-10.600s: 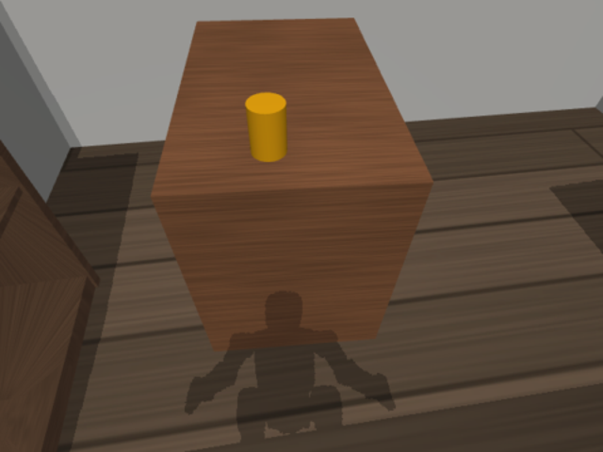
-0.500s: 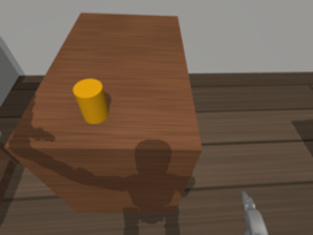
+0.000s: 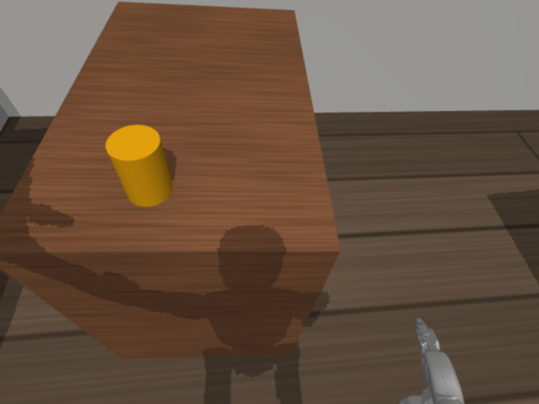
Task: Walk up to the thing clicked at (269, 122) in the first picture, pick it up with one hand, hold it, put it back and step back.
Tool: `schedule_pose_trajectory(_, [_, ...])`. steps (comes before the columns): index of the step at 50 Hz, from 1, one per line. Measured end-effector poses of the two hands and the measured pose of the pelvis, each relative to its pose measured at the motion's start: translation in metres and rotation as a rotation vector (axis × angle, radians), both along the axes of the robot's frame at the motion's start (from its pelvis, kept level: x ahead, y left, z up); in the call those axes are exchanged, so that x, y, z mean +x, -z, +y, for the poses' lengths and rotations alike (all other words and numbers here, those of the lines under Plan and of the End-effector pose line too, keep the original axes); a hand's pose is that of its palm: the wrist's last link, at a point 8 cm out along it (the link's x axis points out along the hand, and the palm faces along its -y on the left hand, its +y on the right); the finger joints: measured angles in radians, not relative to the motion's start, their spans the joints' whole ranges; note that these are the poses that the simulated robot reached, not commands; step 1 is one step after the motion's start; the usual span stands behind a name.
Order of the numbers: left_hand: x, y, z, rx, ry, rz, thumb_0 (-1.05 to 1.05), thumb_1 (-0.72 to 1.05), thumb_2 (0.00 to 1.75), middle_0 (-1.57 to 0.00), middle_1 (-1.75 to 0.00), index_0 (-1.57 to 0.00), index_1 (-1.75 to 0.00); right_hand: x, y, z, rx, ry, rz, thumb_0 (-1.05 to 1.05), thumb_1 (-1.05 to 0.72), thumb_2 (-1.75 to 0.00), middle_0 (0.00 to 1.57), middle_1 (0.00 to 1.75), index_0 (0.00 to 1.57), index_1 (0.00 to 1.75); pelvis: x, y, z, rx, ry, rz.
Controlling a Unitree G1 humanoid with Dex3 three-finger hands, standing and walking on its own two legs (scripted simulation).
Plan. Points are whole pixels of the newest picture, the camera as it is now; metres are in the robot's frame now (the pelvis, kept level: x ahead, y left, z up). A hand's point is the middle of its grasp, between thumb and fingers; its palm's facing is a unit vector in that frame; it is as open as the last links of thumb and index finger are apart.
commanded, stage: go down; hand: left
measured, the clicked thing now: (142, 167) +0.51 +0.17 +0.04
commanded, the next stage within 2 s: approach in 0.72 s
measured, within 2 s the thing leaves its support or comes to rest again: neither
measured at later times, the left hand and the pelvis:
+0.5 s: hand out of the picture +0.43 +0.36 +0.17, palm faces +0.14 -0.99 +0.00, open 17.5 cm; pelvis +0.00 +0.01 -0.01, yaw -1 degrees
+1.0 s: hand out of the picture +0.43 +0.36 +0.15, palm faces +0.13 -0.99 -0.01, open 17.4 cm; pelvis +0.00 +0.01 -0.01, yaw -1 degrees
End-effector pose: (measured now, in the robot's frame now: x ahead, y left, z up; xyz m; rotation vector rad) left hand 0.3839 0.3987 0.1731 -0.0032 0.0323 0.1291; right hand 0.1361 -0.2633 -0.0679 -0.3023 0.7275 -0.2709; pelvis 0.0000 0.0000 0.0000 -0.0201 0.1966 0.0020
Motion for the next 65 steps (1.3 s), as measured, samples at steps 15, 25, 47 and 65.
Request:
schedule_pose_trajectory(15, [0.013,0.006,0.008,0.003,-0.009,0.001,-0.02,-0.58,0.08,-0.05,-0.04,-0.04,-0.05,-0.001,0.0,0.0,-0.021,0.004,0.0,-0.01,0.53,-0.06,0.05,0.05,0.06,0.05,0.0,0.005,0.003,-0.007,0.003,0.034])
schedule_pose_trajectory(25, [0.023,0.005,0.011,0.0,-0.013,-0.001,-0.02,-0.56,0.08,-0.05,-0.04,-0.04,-0.06,-0.002,0.001,0.008,-0.009,0.003,-0.003,-0.01,0.53,-0.06,0.05,0.05,0.06,0.05,0.002,0.008,0.007,-0.014,0.009,0.05])
schedule_pose_trajectory(47, [0.022,0.007,0.016,0.005,-0.018,-0.001,-0.02,-0.51,0.09,-0.05,-0.04,-0.03,-0.06,0.003,-0.003,0.016,-0.01,-0.012,-0.024,-0.01,0.54,-0.06,0.05,0.05,0.06,0.05,0.004,0.01,0.013,-0.019,0.012,0.047])
schedule_pose_trajectory(65, [0.072,0.114,-0.092,-0.065,0.112,0.05,-0.02,-0.58,0.09,-0.04,-0.05,-0.02,-0.07,-0.015,0.004,0.019,-0.02,-0.066,-0.025,-0.01,0.55,-0.05,0.05,0.05,0.06,0.05,-0.016,0.034,0.014,-0.027,0.017,0.12])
